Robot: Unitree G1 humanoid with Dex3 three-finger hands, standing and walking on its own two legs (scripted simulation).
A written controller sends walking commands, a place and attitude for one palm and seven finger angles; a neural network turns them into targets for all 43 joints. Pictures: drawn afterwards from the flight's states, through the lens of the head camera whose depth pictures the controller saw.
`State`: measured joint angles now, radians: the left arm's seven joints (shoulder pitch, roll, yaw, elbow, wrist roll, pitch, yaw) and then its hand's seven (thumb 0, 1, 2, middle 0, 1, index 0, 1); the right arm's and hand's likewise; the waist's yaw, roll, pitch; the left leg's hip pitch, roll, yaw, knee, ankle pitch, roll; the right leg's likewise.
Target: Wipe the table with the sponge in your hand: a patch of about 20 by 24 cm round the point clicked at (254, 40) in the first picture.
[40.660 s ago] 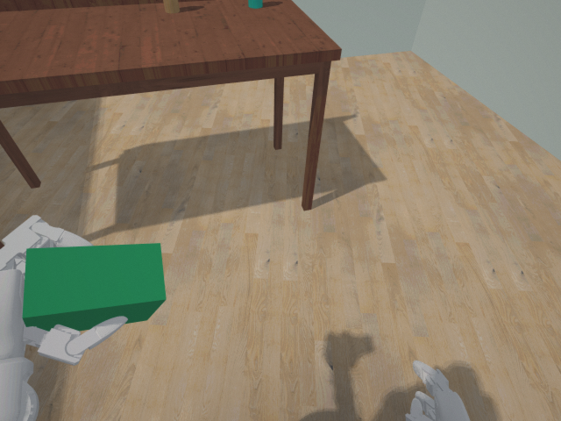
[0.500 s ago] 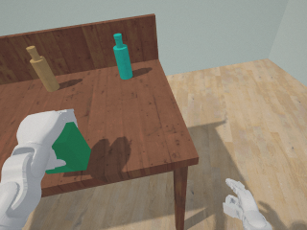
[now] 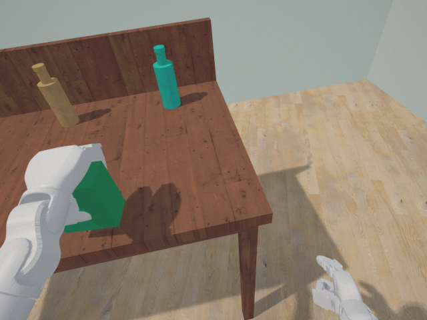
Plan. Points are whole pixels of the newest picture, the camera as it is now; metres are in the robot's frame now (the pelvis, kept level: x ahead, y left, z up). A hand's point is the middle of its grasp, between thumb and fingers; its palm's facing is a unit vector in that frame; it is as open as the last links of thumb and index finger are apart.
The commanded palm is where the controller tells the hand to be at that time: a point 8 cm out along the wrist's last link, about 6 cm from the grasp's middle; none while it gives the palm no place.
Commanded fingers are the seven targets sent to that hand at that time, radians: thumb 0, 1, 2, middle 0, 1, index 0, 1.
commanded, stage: lower the sponge onto the table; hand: left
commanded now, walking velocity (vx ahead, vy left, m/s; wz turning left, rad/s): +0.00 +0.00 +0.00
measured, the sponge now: (87, 204) +0.26 +0.29 +0.10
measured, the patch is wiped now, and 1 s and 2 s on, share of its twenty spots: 0.00 0.00 0.25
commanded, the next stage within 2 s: wipe forward along the first lane in 1.22 s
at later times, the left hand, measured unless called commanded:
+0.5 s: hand (86, 196) +0.26 +0.27 +0.14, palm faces +0.06 -0.06 -1.00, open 10.3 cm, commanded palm +0.23 +0.28 +0.21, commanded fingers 0.00 0.10 1.30 -1.20 -1.60 -1.20 -1.60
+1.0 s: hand (90, 203) +0.26 +0.27 +0.12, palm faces +0.03 -0.06 -1.00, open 10.3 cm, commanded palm +0.23 +0.27 +0.19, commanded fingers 0.00 0.10 1.30 -1.20 -1.60 -1.20 -1.60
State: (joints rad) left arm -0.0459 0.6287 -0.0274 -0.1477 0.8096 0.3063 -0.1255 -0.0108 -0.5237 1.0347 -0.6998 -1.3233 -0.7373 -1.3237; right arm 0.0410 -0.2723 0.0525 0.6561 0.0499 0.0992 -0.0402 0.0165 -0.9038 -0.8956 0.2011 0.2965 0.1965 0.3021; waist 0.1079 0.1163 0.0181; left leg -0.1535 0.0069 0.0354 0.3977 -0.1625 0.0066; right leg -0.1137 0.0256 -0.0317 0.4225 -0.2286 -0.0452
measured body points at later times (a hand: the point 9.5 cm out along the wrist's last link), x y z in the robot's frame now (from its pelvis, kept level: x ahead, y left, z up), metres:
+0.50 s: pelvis +0.01 +0.00 +0.00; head -0.01 -0.05 +0.45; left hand +0.25 +0.27 +0.19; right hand +0.25 -0.20 -0.09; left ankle +0.04 +0.12 -0.74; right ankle +0.01 -0.09 -0.74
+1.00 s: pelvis +0.01 -0.01 +0.00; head -0.01 -0.06 +0.45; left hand +0.25 +0.27 +0.17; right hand +0.24 -0.22 -0.09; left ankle +0.04 +0.12 -0.74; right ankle +0.01 -0.09 -0.74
